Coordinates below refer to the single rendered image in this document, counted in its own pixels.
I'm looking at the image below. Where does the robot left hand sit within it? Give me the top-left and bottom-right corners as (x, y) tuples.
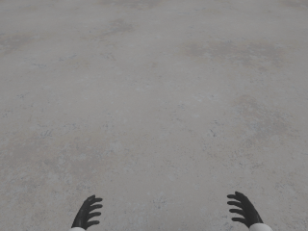
(71, 195), (103, 230)

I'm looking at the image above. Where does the robot right hand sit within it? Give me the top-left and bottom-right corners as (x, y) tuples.
(227, 192), (263, 229)

